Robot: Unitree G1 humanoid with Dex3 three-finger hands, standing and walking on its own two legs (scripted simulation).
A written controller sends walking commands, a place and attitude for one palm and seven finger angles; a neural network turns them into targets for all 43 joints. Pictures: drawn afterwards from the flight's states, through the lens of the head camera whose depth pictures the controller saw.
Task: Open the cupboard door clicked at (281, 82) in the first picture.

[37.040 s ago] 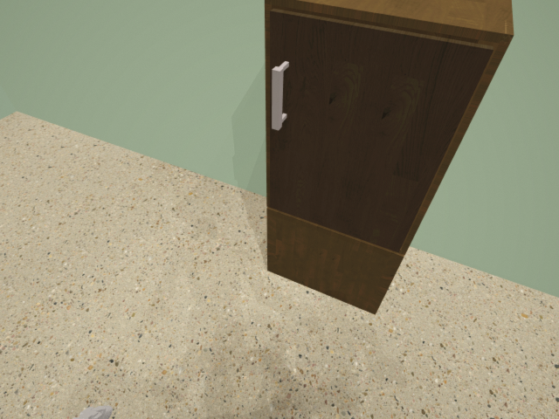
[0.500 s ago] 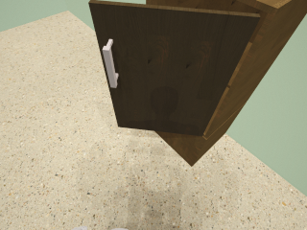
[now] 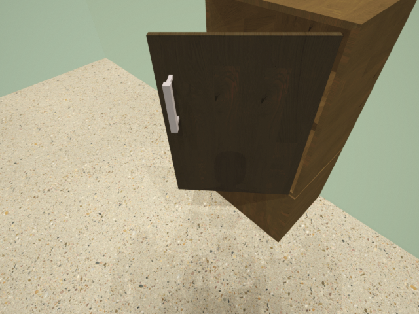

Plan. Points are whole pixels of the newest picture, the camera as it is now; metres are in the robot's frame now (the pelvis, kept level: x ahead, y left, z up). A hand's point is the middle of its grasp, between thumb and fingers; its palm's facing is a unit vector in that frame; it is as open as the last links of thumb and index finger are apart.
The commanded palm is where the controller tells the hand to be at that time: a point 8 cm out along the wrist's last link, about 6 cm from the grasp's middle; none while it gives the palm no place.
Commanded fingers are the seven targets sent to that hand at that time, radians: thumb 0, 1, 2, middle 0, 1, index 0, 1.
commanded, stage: come to a stop and stand still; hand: left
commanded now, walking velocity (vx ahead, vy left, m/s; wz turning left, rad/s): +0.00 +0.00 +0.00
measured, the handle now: (172, 104) +0.60 +0.14 +0.08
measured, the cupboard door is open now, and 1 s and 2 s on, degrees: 41 41 41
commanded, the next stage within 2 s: look again from close up in 0.04 s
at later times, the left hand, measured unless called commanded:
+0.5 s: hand out of the picture +0.03 +0.15 -0.16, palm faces +0.02 -0.98 -0.21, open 7.3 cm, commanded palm none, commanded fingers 0.00 0.90 0.90 -0.20 -0.30 -0.20 -0.30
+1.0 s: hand (148, 247) +0.24 +0.14 +0.02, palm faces +0.09 -1.00 -0.01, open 7.9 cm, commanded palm +0.14 +0.20 -0.04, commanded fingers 0.00 0.53 0.74 -0.23 -0.54 -0.23 -0.54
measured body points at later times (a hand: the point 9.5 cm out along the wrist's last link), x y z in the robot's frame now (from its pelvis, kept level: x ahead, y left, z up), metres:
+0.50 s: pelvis +0.02 -0.03 +0.01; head +0.02 -0.04 +0.46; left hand +0.03 +0.20 -0.15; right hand +0.01 -0.24 -0.16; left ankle +0.01 +0.07 -0.74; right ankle +0.05 -0.13 -0.74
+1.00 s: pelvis +0.02 -0.05 -0.03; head +0.03 -0.05 +0.42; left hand +0.23 +0.19 +0.02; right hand +0.21 -0.30 -0.08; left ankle +0.01 +0.07 -0.74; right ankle +0.05 -0.13 -0.74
